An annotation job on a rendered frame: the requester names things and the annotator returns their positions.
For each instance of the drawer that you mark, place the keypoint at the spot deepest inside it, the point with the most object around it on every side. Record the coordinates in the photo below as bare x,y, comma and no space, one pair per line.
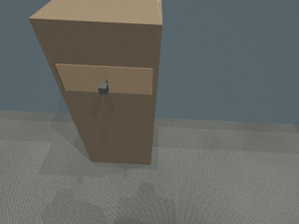
82,77

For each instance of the handle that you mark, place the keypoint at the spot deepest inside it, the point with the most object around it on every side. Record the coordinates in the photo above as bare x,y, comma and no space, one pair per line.
103,87

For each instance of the cabinet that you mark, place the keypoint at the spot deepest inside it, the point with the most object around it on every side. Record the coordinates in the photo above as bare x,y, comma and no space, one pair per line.
116,127

